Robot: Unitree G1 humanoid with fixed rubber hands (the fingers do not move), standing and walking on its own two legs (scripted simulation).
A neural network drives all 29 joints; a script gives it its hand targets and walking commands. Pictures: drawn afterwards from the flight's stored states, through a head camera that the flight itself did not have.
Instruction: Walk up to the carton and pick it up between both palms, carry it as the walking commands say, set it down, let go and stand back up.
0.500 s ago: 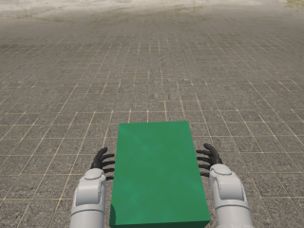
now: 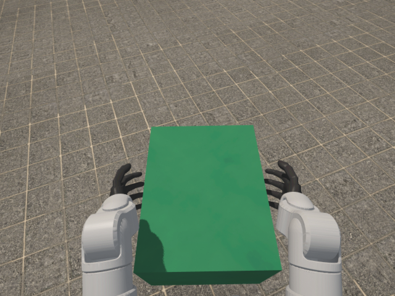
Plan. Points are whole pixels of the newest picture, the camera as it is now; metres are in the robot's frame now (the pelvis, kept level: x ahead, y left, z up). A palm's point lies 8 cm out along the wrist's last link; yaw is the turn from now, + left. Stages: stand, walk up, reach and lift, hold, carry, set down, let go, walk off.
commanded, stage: carry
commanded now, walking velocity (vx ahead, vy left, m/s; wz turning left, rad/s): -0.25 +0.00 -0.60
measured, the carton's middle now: (203, 202) +0.33 -0.01 -0.02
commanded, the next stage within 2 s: none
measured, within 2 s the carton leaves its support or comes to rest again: neither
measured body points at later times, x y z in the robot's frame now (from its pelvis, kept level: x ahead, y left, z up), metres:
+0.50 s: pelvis -0.15 +0.03 +0.01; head -0.13 +0.04 +0.46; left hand +0.18 +0.11 +0.09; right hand +0.11 -0.20 +0.10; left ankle -0.09 +0.13 -0.72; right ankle -0.21 -0.09 -0.69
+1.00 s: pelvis -0.32 +0.12 +0.01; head -0.29 +0.13 +0.46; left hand +0.01 +0.07 +0.07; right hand -0.18 -0.18 +0.09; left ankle -0.27 +0.19 -0.72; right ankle -0.34 -0.03 -0.65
